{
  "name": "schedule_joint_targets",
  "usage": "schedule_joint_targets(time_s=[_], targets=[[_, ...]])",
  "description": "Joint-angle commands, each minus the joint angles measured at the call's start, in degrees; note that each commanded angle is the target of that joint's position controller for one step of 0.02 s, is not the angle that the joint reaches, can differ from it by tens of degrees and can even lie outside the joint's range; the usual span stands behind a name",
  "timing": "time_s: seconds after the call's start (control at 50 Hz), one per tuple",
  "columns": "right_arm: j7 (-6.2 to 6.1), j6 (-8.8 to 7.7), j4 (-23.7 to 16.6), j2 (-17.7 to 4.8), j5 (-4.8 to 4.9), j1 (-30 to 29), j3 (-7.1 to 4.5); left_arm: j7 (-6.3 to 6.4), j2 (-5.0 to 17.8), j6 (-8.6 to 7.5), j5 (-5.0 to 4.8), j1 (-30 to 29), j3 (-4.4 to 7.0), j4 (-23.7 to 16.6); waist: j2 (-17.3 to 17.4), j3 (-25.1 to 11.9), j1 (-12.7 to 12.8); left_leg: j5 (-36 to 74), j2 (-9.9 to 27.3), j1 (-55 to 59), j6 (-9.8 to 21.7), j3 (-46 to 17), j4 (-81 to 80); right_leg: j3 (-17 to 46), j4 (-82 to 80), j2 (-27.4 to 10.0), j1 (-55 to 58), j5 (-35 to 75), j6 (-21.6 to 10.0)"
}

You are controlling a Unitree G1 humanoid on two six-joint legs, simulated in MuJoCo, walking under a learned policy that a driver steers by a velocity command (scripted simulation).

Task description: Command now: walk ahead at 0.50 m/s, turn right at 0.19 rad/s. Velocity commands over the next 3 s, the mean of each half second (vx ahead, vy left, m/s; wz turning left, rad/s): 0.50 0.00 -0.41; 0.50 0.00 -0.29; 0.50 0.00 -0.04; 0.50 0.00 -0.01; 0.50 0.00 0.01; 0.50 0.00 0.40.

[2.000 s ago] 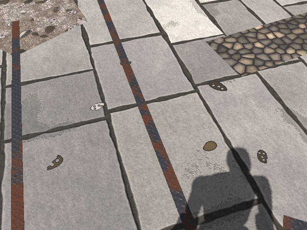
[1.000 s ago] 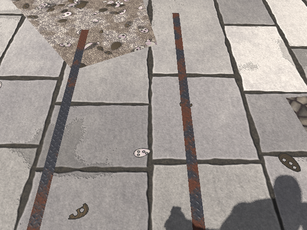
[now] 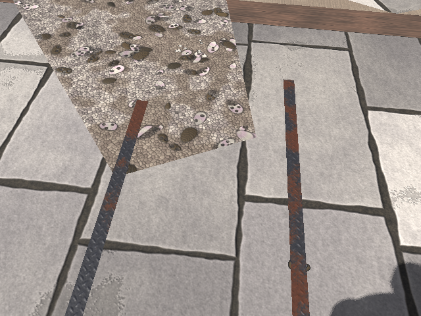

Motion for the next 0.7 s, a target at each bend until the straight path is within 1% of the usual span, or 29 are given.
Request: schedule_joint_targets(time_s=[0.02, 0.08, 0.12, 0.18, 0.22, 0.24, 0.26, 0.28, 0.3, 0.32, 0.34, 0.36, 0.38, 0.4, 0.42, 0.44, 0.46, 0.48, 0.52, 0.56, 0.6, 0.62, 0.66, 0.7], targets=[[-0.78, -1.2, -2.8, -7.9, -0.18, -2.5, -1.87, -0.05, 1.9, 0.16, -0.11, 1.1, 0.59, -2.7, 5.8, 1.2, 1.7, 14.4, 16.1, 1.4, 9.1, -8.5, -9.4, 2.4, -5.3, -1.5, -3.8, 9.2, 0.4], [-1.2, -1.04, -1.6, -8.7, -0.14, -1.4, -1.87, -0.76, 1.2, -0.17, -0.39, -3.7, 0.42, -4.1, 5.7, 2.3, -0.3, 14.0, 15.5, 3.1, 7.1, -3.9, -9.8, 1.9, -14.2, 0.2, -2.8, 16.6, -0.5], [-1.42, -0.81, -0.5, -9.2, 0.06, 0.2, -1.92, -1.36, 0.7, -0.31, -0.43, -7.3, 0.17, -5.7, 5.4, 3.5, -1.9, 13.4, 16.4, 5.8, 6.5, -2.3, -9.8, 0.8, -18.3, 0.9, -3.4, 18.2, -1.1], [-1.62, 0.06, 1.3, -9.6, 0.36, 2.3, -2.01, -2.49, 0.3, -0.33, -0.59, -11.8, -0.07, -8.4, 5.2, 5.1, -3.6, 14.5, 18.4, 12.1, 5.8, -0.8, -7.9, -0.5, -22.1, 1.3, -6.2, 15.5, -2.1], [-1.81, 0.87, 1.9, -10.0, 0.63, 2.7, -2.16, -3.33, 0.3, -0.31, -0.6, -13.5, -0.06, -10.2, 5.5, 5.4, -3.6, 18.5, 19.6, 15.8, 5.0, 0.1, -5.2, -2.1, -23.4, 1.9, -7.1, 10.6, -3.1], [-1.99, 1.3, 1.9, -10.5, 0.8, 2.2, -2.28, -3.74, 0.6, -0.3, -0.58, -13.6, 0.04, -10.9, 6.0, 5.0, -3.1, 23.2, 19.9, 16.8, 4.4, 0.9, -3.1, -3.4, -24.0, 2.6, -6.0, 7.7, -3.8], [-2.25, 1.68, 1.6, -11.3, 0.87, 1.2, -2.46, -4.0, 1.2, -0.24, -0.51, -12.6, 0.34, -11.3, 6.9, 3.8, -2.0, 32.1, 19.7, 17.0, 3.6, 2.1, 0.0, -5.3, -24.4, 4.1, -2.7, 4.8, -4.7], [-2.6, 2.05, 1.2, -12.2, 0.98, 0.6, -2.74, -4.04, 2.2, -0.07, -0.35, -10.1, 0.91, -11.3, 8.2, 1.4, -0.3, 42.9, 19.3, 16.9, 2.9, 3.3, 4.5, -7.4, -24.2, 6.2, 2.4, 2.0, -5.8], [-3.0, 2.56, 0.9, -12.8, 0.97, -0.1, -2.91, -3.9, 4.0, 0.09, -0.37, -4.1, 2.03, -10.2, 8.6, -2.3, 3.2, 51.2, 18.4, 15.8, 1.9, 4.8, 12.8, -8.9, -25.5, 8.7, 10.8, 1.5, -7.2], [-3.38, 2.73, 0.3, -12.4, 0.97, -0.4, -2.68, -3.25, 7.1, 0.22, -0.51, 5.2, 3.81, -7.9, 7.0, -7.1, 7.8, 49.0, 16.0, 9.5, 0.0, 6.5, 25.2, -7.7, -28.9, 10.1, 25.1, 5.5, -9.4], [-3.43, 1.84, -1.5, -9.5, -0.59, 0.7, -1.46, -1.84, 13.0, 0.86, -0.33, 13.8, 5.55, -6.6, -2.4, -13.7, 10.1, 25.0, 12.4, -6.5, -2.3, 7.3, 44.6, 9.8, -28.8, -1.8, 43.6, 9.8, -13.9], [-2.15, -0.29, -3.6, -3.2, -0.75, 4.9, 0.68, -1.96, 15.4, 0.37, -0.44, 11.2, 5.41, -8.0, -14.0, -20.7, 4.5, -22.3, -0.3, -29.5, -5.1, -1.2, 63.5, 42.7, -38.1, -14.0, 60.7, 2.6, -25.3], [-1.02, -2.4, -4.0, -9.4, 0.79, -0.5, -0.77, -1.97, 10.4, 0.32, -0.19, 12.6, 4.26, -8.0, -6.1, -20.9, 8.5, -20.5, 3.7, -35.5, -3.6, -10.3, 65.8, 41.1, -41.0, -12.6, 60.4, -1.5, -22.5], [-0.67, -3.18, -6.0, -9.9, 2.36, -5.5, -0.84, -1.76, 8.1, 0.17, 0.1, 10.4, 3.6, -8.1, -3.3, -12.8, 8.0, -16.2, 5.8, -37.2, -2.7, -9.0, 63.5, 31.9, -41.0, -10.3, 53.3, 1.6, -19.9], [-1.02, -3.29, -6.3, -8.7, 1.56, -6.7, -0.59, -1.83, 7.3, 0.07, 0.01, 6.6, 3.29, -8.7, 3.6, -7.3, 5.0, -12.4, 8.2, -35.1, -2.8, -8.3, 57.8, 25.3, -41.9, -7.7, 43.7, 7.6, -18.2], [-1.51, -2.77, -6.0, -9.2, 0.35, -6.9, -1.12, -1.75, 5.6, 0.03, 0.14, 3.4, 2.78, -9.6, 4.2, -5.1, 3.1, -10.5, 9.8, -31.5, -3.4, -8.0, 52.9, 21.1, -42.9, -5.8, 37.2, 12.7, -17.1], [-1.5, -1.96, -6.2, -9.0, -0.02, -5.8, -1.33, -1.61, 5.2, 0.06, 0.59, 1.8, 2.55, -10.4, 2.7, -3.9, 1.3, -9.5, 10.5, -28.2, -4.0, -8.1, 51.0, 19.5, -44.4, -4.4, 32.4, 15.0, -17.1], [-1.59, -1.26, -6.3, -8.5, -0.31, -4.9, -1.42, -1.5, 5.4, -0.05, 0.49, 1.2, 2.68, -10.6, 2.1, -3.3, 0.5, -8.8, 10.5, -26.8, -4.9, -7.7, 48.9, 18.8, -45.6, -3.7, 29.7, 16.4, -17.5], [-1.9, -0.26, -6.7, -7.1, -0.73, -5.3, -1.21, -0.97, 6.4, -0.35, 0.22, 1.9, 2.95, -10.0, 1.5, -2.3, 0.0, -6.4, 10.0, -26.1, -6.8, -6.6, 44.3, 15.6, -46.6, -2.6, 25.5, 19.7, -17.8], [-2.15, 0.01, -8.0, -6.1, -0.88, -9.6, -0.83, -0.21, 7.6, -0.2, 0.0, 3.4, 3.32, -9.3, 0.9, -0.7, 1.2, -0.2, 9.1, -26.8, -8.1, -6.0, 36.7, 13.2, -46.9, -1.0, 23.4, 19.2, -16.8], [-1.85, -0.19, -8.4, -4.8, -0.68, -13.3, -0.3, 0.23, 7.2, 0.08, -0.26, 4.7, 3.16, -8.4, -0.4, -0.6, 2.9, 8.3, 8.0, -24.6, -8.1, -5.5, 27.1, 10.3, -46.3, 1.0, 23.2, 16.4, -14.5], [-1.57, -0.4, -8.7, -4.3, -0.52, -15.2, -0.04, 0.34, 7.0, 0.16, -0.33, 5.6, 3.07, -7.9, -1.0, -0.6, 4.0, 12.0, 7.3, -22.9, -7.9, -5.2, 22.9, 9.7, -46.0, 1.4, 23.2, 14.6, -13.6], [-0.95, -0.87, -9.4, -4.3, 0.03, -18.4, 0.12, 0.29, 7.2, 0.13, -0.4, 8.0, 3.01, -6.5, -1.7, -0.3, 5.8, 16.4, 6.3, -20.5, -7.4, -4.8, 18.3, 10.7, -45.8, 0.4, 24.1, 10.9, -12.9], [-0.48, -1.3, -10.4, -5.4, 0.45, -20.7, -0.17, 0.17, 7.4, 0.16, -0.53, 9.5, 2.99, -5.4, -2.0, 0.8, 6.7, 15.1, 6.1, -21.4, -6.2, -5.5, 15.4, 12.9, -44.1, -1.5, 27.7, 9.5, -12.8]])
Next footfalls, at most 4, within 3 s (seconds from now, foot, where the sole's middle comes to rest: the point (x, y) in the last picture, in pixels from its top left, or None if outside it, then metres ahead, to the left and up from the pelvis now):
0.32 right None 0.33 -0.17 -0.78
0.82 left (220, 275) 0.64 -0.05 -0.78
1.36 right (309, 231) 0.81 -0.39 -0.78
1.90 left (267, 157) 1.17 -0.27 -0.78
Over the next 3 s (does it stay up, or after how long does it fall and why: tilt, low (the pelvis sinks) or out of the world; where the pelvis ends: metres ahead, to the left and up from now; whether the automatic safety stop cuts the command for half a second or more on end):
stays up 1.52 -0.53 -0.03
